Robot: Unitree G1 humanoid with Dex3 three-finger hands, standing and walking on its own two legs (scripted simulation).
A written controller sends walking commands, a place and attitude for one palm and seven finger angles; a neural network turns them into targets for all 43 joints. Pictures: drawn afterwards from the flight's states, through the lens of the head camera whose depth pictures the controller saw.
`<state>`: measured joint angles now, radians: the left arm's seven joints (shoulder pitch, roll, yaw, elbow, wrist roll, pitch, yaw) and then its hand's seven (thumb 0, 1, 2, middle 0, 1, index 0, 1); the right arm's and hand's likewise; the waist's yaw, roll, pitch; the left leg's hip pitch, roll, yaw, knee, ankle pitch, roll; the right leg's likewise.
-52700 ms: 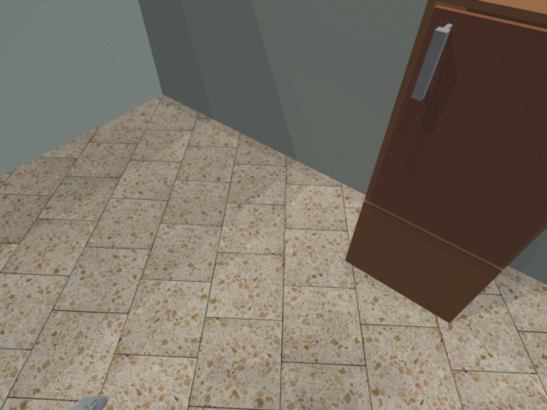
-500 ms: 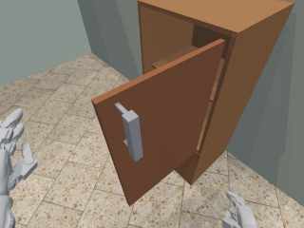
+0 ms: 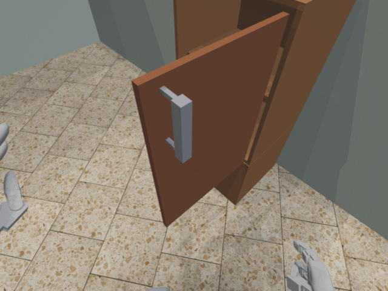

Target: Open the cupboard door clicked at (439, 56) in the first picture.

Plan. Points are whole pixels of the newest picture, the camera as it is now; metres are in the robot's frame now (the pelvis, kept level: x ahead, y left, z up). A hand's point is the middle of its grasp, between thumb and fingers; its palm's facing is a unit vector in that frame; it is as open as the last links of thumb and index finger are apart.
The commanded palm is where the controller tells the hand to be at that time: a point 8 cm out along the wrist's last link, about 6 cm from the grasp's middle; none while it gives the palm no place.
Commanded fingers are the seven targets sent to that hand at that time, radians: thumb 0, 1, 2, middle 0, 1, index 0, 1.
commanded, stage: step back with the hand held close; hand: left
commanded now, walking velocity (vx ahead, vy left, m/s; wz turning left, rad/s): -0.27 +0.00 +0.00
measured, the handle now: (175, 126) +0.37 +0.07 +0.16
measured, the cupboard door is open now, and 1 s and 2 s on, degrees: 88 88 88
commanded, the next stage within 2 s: stop stepping back and stand still in 0.58 s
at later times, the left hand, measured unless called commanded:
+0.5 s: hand out of the picture +0.12 +0.25 +0.18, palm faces +0.38 -0.80 -0.45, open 7.4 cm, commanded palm +0.07 +0.30 +0.19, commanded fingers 0.00 0.90 0.90 -0.20 -0.30 -0.20 -0.30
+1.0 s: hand out of the picture -0.01 +0.27 +0.18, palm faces +0.37 -0.79 -0.48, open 7.4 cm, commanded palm -0.05 +0.31 +0.19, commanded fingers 0.00 0.90 0.90 -0.20 -0.30 -0.20 -0.30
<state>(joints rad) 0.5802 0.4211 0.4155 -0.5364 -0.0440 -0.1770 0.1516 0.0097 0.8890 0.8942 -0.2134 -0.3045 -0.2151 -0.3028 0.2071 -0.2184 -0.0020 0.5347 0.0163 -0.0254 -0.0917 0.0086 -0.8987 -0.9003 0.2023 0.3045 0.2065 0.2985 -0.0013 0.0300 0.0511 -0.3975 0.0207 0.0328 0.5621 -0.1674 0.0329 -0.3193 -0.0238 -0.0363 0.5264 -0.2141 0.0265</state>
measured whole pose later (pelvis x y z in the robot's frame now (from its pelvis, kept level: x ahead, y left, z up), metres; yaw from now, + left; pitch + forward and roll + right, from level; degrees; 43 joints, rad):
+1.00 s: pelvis -0.20 +0.02 +0.01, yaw -3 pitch +0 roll +0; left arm 0.61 0.43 0.41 -0.53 -0.06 -0.17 0.14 0.01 0.89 0.89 -0.21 -0.30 -0.22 -0.30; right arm 0.24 -0.21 0.00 0.65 -0.01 -0.08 -0.07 0.01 -0.90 -0.90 0.20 0.30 0.21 0.30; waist 0.02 -0.01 -0.01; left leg -0.49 -0.01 0.00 0.79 -0.28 -0.02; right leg -0.18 0.02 -0.05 0.46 -0.27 -0.05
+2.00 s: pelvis -0.24 +0.02 +0.01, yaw +2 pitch -2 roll +0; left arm 0.22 0.17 0.01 0.94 0.01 0.04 0.02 0.00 0.96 0.89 -0.21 -0.30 -0.21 -0.30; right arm 0.19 -0.22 0.01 0.96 -0.03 0.03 -0.01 0.00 -0.90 -0.90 0.20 0.30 0.20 0.30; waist -0.02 -0.02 0.07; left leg -0.27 0.00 0.00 0.52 -0.22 0.00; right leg -0.24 0.01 -0.12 0.51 -0.24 -0.06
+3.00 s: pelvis -0.22 +0.03 +0.01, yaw +1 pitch -2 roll +0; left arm 0.25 0.15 0.02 1.15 0.01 -0.01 0.03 0.00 0.91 0.89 -0.20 -0.30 -0.20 -0.30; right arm 0.26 -0.17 0.00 1.14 -0.02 0.01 -0.03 0.00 -0.90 -0.90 0.20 0.30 0.20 0.30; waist -0.01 0.03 0.05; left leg -0.17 -0.01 0.01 0.40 -0.19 0.01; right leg -0.16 0.01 -0.10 0.41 -0.22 -0.05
